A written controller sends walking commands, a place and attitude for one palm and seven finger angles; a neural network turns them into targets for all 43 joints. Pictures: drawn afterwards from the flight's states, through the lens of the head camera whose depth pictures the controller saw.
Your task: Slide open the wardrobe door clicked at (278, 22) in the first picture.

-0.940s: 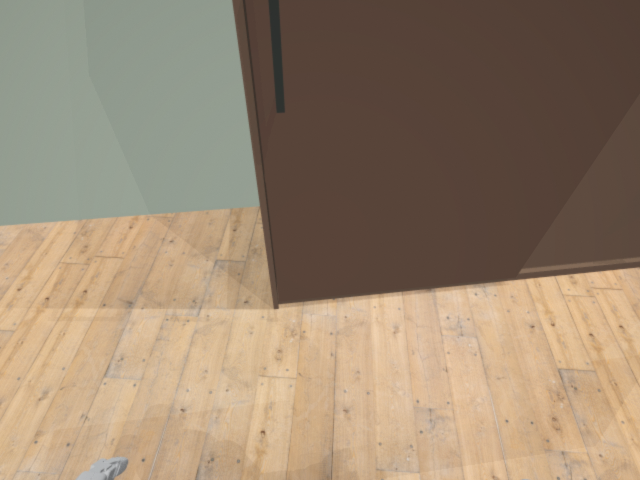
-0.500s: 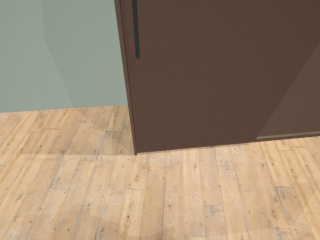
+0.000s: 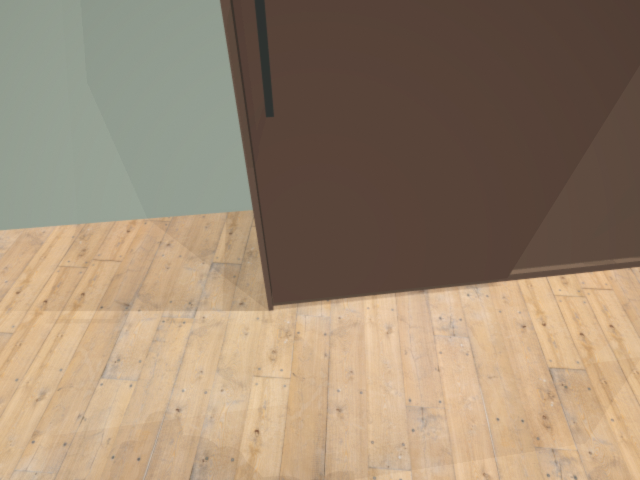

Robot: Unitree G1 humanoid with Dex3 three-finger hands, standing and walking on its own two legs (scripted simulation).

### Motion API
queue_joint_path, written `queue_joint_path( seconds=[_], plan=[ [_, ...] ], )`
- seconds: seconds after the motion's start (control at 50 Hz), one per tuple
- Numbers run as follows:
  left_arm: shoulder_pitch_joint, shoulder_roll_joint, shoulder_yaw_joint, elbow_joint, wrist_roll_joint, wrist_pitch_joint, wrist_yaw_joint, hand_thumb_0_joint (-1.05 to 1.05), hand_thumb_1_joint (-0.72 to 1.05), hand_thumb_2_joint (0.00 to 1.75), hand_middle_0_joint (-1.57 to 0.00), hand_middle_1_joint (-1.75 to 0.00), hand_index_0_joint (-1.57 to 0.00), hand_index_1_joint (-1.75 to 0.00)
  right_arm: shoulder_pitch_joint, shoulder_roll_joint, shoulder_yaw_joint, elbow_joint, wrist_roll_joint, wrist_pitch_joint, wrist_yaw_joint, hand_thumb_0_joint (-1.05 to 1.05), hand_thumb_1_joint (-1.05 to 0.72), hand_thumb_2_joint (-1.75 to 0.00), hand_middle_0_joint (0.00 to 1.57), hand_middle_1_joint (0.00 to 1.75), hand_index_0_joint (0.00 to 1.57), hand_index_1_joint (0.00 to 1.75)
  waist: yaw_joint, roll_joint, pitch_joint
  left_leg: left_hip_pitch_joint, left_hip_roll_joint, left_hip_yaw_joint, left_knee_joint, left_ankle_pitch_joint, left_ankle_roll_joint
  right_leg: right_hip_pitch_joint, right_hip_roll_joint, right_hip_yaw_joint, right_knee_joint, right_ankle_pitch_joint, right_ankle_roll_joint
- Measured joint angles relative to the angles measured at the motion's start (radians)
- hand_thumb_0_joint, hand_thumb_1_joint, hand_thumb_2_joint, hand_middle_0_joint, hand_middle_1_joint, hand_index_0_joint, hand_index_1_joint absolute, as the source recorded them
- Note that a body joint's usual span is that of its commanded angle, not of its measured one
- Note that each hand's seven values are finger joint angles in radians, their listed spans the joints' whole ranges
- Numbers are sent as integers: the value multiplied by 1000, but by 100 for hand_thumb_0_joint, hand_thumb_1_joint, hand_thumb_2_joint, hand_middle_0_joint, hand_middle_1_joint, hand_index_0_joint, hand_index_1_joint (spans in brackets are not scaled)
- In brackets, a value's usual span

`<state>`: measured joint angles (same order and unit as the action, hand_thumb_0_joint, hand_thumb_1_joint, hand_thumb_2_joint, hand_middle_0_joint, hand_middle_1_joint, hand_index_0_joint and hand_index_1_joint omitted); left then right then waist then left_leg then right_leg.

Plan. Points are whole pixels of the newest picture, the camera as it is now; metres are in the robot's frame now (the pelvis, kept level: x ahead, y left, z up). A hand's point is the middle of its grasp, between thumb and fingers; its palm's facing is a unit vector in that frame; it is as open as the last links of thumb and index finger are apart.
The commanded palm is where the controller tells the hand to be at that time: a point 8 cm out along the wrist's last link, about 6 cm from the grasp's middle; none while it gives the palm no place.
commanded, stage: look at it before walking up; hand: left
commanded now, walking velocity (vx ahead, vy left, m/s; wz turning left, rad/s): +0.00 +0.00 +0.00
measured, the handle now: (261, 26) +0.80 +0.16 +0.22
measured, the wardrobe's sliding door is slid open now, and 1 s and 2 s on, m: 0.00 0.00 0.00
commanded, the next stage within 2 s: turn to face it in 0.50 s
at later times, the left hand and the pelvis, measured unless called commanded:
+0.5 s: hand out of the picture +0.08 +0.24 -0.16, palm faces -0.01 -0.94 -0.33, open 7.4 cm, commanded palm none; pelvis +0.00 +0.00 +0.00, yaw +0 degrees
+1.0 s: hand out of the picture +0.04 +0.22 -0.17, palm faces +0.06 -0.96 -0.29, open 7.4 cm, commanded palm none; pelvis +0.00 +0.00 -0.01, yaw +3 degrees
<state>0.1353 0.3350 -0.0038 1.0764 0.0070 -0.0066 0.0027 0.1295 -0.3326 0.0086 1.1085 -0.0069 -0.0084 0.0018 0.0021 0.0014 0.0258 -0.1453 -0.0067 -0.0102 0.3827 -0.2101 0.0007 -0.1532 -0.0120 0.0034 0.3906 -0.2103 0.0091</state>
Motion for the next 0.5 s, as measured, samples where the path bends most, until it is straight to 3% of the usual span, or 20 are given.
queue_joint_path(
  seconds=[0.5],
  plan=[
    [6, 0, 1, 13, 1, -3, 1, 1, 90, 90, -20, -30, -21, -30, -13, -3, 0, 2, 2, -4, -3, 0, -91, -90, 20, 30, 20, 30, 5, -3, -1, 15, 4, -3, -22, 6, -4, 16, 4, -3, -23, 6, -3]
  ],
)
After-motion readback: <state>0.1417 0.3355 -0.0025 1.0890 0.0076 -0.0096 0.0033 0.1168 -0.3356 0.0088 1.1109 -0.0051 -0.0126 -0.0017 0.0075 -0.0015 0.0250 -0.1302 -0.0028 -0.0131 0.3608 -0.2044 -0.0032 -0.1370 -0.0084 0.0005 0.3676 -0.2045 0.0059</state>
